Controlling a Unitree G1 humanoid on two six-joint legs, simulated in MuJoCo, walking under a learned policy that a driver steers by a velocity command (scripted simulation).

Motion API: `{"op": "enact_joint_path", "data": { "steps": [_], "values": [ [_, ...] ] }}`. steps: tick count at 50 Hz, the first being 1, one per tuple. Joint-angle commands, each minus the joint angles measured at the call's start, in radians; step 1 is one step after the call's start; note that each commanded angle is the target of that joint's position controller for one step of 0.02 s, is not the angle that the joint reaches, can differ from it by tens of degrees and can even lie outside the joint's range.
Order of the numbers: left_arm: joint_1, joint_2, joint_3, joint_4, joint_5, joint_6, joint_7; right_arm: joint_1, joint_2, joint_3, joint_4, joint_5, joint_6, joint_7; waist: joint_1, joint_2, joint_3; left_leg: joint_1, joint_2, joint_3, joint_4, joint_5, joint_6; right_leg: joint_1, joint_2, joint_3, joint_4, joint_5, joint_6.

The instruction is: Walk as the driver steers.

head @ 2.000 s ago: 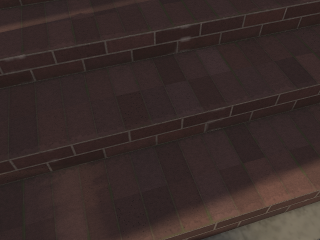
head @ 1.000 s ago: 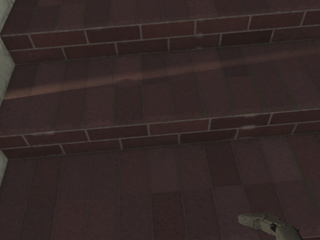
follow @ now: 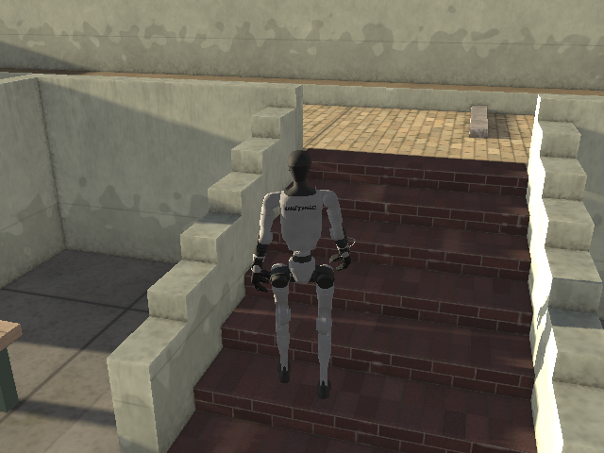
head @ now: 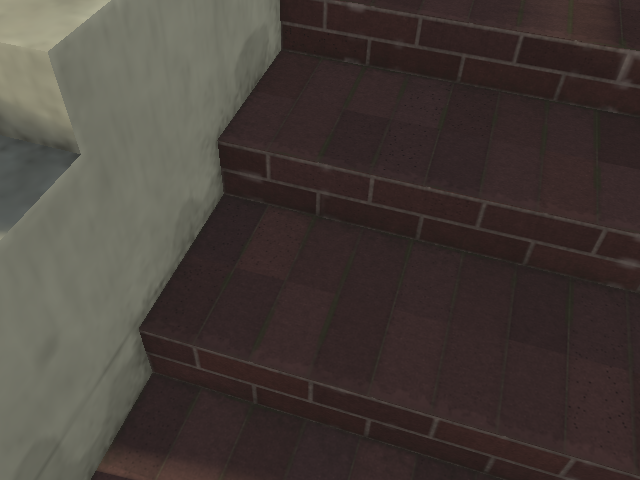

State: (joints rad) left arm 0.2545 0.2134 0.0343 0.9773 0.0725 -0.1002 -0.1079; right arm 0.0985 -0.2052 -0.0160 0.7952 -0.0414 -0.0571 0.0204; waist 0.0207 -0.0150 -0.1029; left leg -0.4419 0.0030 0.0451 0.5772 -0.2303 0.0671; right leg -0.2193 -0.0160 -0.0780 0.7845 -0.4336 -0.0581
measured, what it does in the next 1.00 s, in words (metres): climbs, turning right: right foot 0.15 m higher, then left foot 0.15 m higher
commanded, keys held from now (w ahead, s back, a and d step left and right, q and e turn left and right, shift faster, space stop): w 0.30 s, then w+e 0.70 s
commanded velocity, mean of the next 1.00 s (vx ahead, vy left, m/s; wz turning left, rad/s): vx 0.50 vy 0.00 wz -0.27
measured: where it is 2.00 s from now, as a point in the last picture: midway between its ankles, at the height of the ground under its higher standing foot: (480, 203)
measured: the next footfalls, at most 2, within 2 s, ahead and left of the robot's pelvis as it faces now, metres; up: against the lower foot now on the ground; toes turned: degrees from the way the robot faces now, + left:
right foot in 0.34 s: +0.33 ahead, -0.11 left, +0.15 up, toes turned -4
left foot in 0.90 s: +0.72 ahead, +0.04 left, +0.30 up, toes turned -11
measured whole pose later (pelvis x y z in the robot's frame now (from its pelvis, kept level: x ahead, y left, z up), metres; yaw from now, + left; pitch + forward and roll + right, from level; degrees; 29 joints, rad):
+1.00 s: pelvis +0.56 -0.03 +0.20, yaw -20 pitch +6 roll +3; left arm 0.45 0.15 0.02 1.05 0.05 -0.11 -0.10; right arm -0.09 -0.12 0.06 0.72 -0.05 -0.10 0.03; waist 0.04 -0.03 -0.12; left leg -0.86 0.06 0.18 1.20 -0.45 0.08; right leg -0.41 0.06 0.21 1.31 -0.14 -0.09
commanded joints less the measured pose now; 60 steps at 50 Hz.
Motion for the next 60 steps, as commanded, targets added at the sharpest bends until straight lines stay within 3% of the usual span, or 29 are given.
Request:
{"op": "enact_joint_path", "data": {
  "steps": [1, 5, 8, 9, 10, 11, 12, 14, 16, 17, 18, 19, 20, 21, 24, 28, 36, 38, 40, 43, 45, 46, 47, 48, 49, 51, 53, 56, 60],
  "values": [
    [-0.12, -0.011, 0.006, -0.111, -0.078, -0.009, 0.054, 0.467, -0.2, -0.083, 0.096, -0.013, -0.025, -0.032, -0.15, 0.113, -0.057, 0.738, 0.368, -0.576, -0.189, 0.521, 0.324, -0.745, 0.041, 0.057, 0.823, -0.027, 0.01],
    [-0.28, -0.108, -0.035, -0.289, -0.043, 0.021, 0.095, 0.393, -0.025, -0.025, 0.141, 0.01, -0.049, -0.02, -0.058, 0.106, 0.078, 0.381, 0.296, -0.371, -0.31, 0.055, 0.193, -0.982, -0.01, 0.065, 1.36, -0.044, -0.034],
    [-0.417, -0.167, -0.078, -0.453, -0.051, 0.037, 0.115, 0.406, -0.028, -0.018, 0.194, 0.0, -0.067, -0.016, -0.025, 0.094, 0.166, 0.261, 0.305, -0.314, -0.415, -0.161, 0.15, -1.215, -0.015, 0.128, 1.509, -0.108, -0.081],
    [-0.244, -0.101, -0.102, -0.396, -0.051, 0.059, 0.07, 0.317, 0.063, 0.017, 0.246, -0.118, -0.03, 0.016, 0.041, 0.033, 0.029, 0.187, 0.249, -0.239, -0.336, -0.1, 0.146, -1.187, -0.062, 0.175, 1.303, 0.122, -0.206],
    [-0.285, -0.035, -0.081, -0.433, -0.04, 0.063, 0.053, 0.244, 0.002, 0.007, 0.219, -0.121, -0.03, 0.041, 0.074, -0.02, 0.059, 0.023, 0.176, -0.135, -0.397, -0.112, 0.145, -1.027, -0.099, 0.095, 1.02, 0.181, -0.222],
    [-0.36, 0.03, -0.068, -0.464, -0.042, 0.083, 0.043, 0.09, -0.104, -0.019, 0.13, -0.088, -0.027, 0.062, 0.108, -0.016, 0.043, -0.307, 0.132, -0.054, -0.559, -0.079, 0.157, -0.598, -0.095, 0.018, 0.767, 0.142, -0.172],
    [-0.373, -0.113, -0.096, -0.488, -0.05, 0.077, 0.096, 0.288, -0.112, -0.021, 0.176, 0.063, -0.059, -0.023, 0.034, 0.1, 0.131, -0.216, 0.21, -0.145, -0.751, 0.068, 0.189, -0.48, -0.034, -0.098, 0.764, 0.043, -0.069],
    [-0.28, -0.098, -0.092, -0.427, -0.081, 0.08, 0.133, 0.368, -0.151, -0.02, 0.205, 0.096, -0.066, -0.059, 0.04, 0.087, 0.081, 0.03, 0.165, -0.001, -0.588, 0.836, 0.151, -0.335, 0.0, -0.166, 0.576, -0.036, -0.063],
    [-0.021, -0.068, -0.062, -0.342, -0.077, 0.07, 0.136, 0.417, -0.217, -0.05, 0.194, 0.065, -0.059, -0.059, 0.114, 0.199, -0.106, 0.41, 0.225, 0.028, -0.196, 1.559, 0.127, -0.265, 0.106, -0.171, 0.411, -0.109, -0.088],
    [-0.094, 0.051, -0.05, -0.363, -0.058, 0.102, 0.066, 0.326, -0.281, -0.062, 0.196, -0.097, -0.057, 0.093, 0.141, 0.232, -0.11, 0.341, 0.285, -0.053, -0.056, 1.674, 0.214, -0.241, 0.105, 0.02, 0.142, 0.099, -0.105],
    [0.099, 0.153, -0.002, -0.287, -0.061, 0.101, 0.071, 0.368, -0.205, -0.079, 0.12, -0.127, -0.046, 0.141, 0.115, 0.03, -0.267, 0.034, 0.154, -0.075, 0.281, 1.352, 0.207, 0.128, 0.046, 0.354, 0.029, 0.182, -0.215],
    [0.336, 0.24, 0.018, -0.195, -0.019, 0.114, 0.078, 0.454, -0.078, -0.049, 0.143, -0.12, -0.024, 0.172, 0.157, -0.246, -0.338, -0.298, -0.084, -0.241, 0.723, 0.229, 0.141, 0.311, -0.176, 0.956, -0.334, 0.083, -0.373],
    [0.388, 0.198, 0.026, -0.141, -0.008, 0.091, 0.075, 0.413, -0.061, -0.051, 0.159, -0.036, -0.019, 0.162, 0.175, -0.169, -0.13, -0.5, -0.101, -0.456, 1.166, 0.258, 0.152, 0.177, -0.205, 1.039, -0.441, -0.364, -0.251],
    [0.23, 0.148, 0.018, -0.104, -0.014, 0.064, 0.074, 0.297, -0.033, -0.039, 0.11, -0.004, -0.03, 0.128, 0.088, -0.087, 0.082, -0.666, -0.112, -0.405, 1.354, 0.29, 0.15, -0.005, -0.192, 0.946, -0.416, -0.404, -0.218],
    [-0.05, -0.1, -0.051, -0.009, -0.011, 0.017, 0.053, 0.189, 0.033, 0.022, 0.022, -0.023, -0.014, 0.038, -0.116, 0.084, 0.028, -0.705, -0.013, -0.339, 1.393, 0.319, 0.186, -0.211, -0.138, 0.552, -0.359, -0.008, -0.132],
    [0.019, -0.064, -0.054, 0.018, 0.021, -0.012, 0.05, 0.098, 0.005, 0.028, -0.012, 0.01, 0.005, 0.044, -0.112, -0.021, 0.016, -0.627, 0.049, -0.095, 1.259, 0.26, 0.119, -0.368, -0.002, 0.234, -0.402, 0.251, -0.09],
    [0.47, -0.081, -0.077, 0.157, 0.052, -0.001, 0.05, -0.223, 0.045, 0.088, -0.095, -0.032, -0.024, 0.007, 0.083, -0.065, 0.134, -1.308, 0.091, -0.098, 1.462, 0.015, 0.087, 0.22, -0.163, 0.553, -0.367, 0.236, -0.243],
    [0.47, -0.066, -0.084, 0.168, 0.06, -0.003, 0.035, -0.376, 0.038, 0.091, -0.167, -0.022, -0.01, 0.006, 0.098, -0.052, 0.146, -1.121, 0.11, -0.02, 1.162, 0.126, 0.064, 0.062, -0.128, 0.529, -0.456, 0.248, -0.23],
    [0.349, -0.064, -0.091, 0.102, 0.007, -0.001, 0.002, -0.56, 0.097, 0.113, -0.234, -0.036, 0.035, 0.03, 0.085, -0.066, 0.165, -0.573, 0.119, 0.066, 0.901, 0.037, 0.019, -0.384, -0.151, 0.446, -0.678, 0.281, -0.244],
    [0.268, 0.089, -0.053, 0.028, -0.05, -0.037, 0.0, -0.418, -0.002, 0.065, -0.208, -0.02, 0.046, 0.045, -0.011, -0.124, 0.102, -0.34, -0.007, 0.113, 0.717, -0.11, 0.008, -0.105, -0.203, 0.373, -0.587, 1.081, -0.194],
    [0.3, 0.198, 0.01, 0.046, -0.033, -0.038, -0.003, -0.214, -0.098, 0.019, -0.174, 0.017, 0.007, 0.035, -0.076, -0.199, -0.068, -0.099, -0.06, 0.064, 0.512, -0.067, 0.06, 0.126, -0.178, 0.309, -0.321, 1.729, -0.12],
    [0.394, 0.033, -0.013, 0.054, -0.001, -0.052, 0.013, 0.038, -0.079, 0.022, -0.109, 0.017, -0.015, 0.026, -0.099, 0.044, -0.396, 0.439, 0.128, -0.26, 0.45, 0.31, 0.228, -0.128, -0.099, 0.313, 0.037, 1.349, -0.046],
    [0.416, -0.086, -0.039, 0.021, 0.025, -0.04, 0.004, 0.289, -0.146, 0.009, -0.039, -0.007, -0.016, 0.018, -0.157, 0.331, -0.559, 0.751, 0.386, -0.827, 0.11, 0.038, 0.4, -0.491, 0.113, 0.325, 0.305, 0.336, -0.029],
    [0.167, 0.0, 0.006, 0.002, -0.028, -0.01, -0.005, 0.415, -0.158, 0.003, 0.017, -0.04, -0.021, 0.0, -0.26, 0.323, -0.316, 0.494, 0.375, -1.004, -0.064, -0.415, 0.327, -0.67, 0.118, 0.38, 0.85, 0.268, -0.03],
    [0.101, -0.007, 0.02, -0.012, -0.04, -0.017, -0.001, 0.284, -0.179, -0.005, 0.035, -0.02, -0.049, -0.009, -0.189, 0.209, -0.054, 0.226, 0.348, -0.875, -0.103, -0.636, 0.253, -0.787, 0.064, 0.344, 1.001, 0.36, -0.041],
    [0.093, -0.048, 0.011, -0.003, -0.022, -0.023, 0.039, 0.179, -0.018, 0.011, 0.12, 0.007, -0.043, 0.0, -0.082, -0.013, -0.016, 0.073, 0.37, -0.555, -0.046, -0.308, 0.233, -0.759, 0.002, 0.261, 1.047, 0.376, -0.086],
    [0.004, -0.09, -0.006, -0.043, -0.015, 0.011, 0.045, 0.102, 0.169, 0.052, 0.148, 0.008, -0.032, -0.003, 0.006, 0.006, -0.016, 0.021, 0.349, -0.431, -0.12, -0.119, 0.195, -0.765, -0.055, 0.25, 1.038, 0.352, -0.154],
    [-0.044, -0.103, -0.027, -0.068, -0.037, 0.023, 0.038, 0.022, 0.163, 0.046, 0.173, -0.021, -0.059, -0.005, 0.077, -0.002, 0.026, -0.044, 0.277, -0.162, -0.253, -0.009, 0.128, -0.772, -0.084, 0.239, 0.922, 0.358, -0.198],
    [-0.187, 0.037, 0.007, -0.124, -0.03, 0.017, -0.001, -0.053, 0.05, 0.032, 0.13, -0.036, -0.106, -0.014, 0.072, 0.025, 0.023, 0.017, 0.224, 0.119, -0.397, 0.209, 0.099, -0.602, -0.144, 0.163, 0.585, 0.44, -0.112]
  ]
}}
Keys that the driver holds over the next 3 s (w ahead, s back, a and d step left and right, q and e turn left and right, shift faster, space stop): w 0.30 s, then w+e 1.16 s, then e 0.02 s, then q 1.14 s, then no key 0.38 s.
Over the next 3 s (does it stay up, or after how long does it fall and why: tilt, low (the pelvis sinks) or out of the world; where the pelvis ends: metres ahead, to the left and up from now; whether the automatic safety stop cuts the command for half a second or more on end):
stays up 0.98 -0.30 0.46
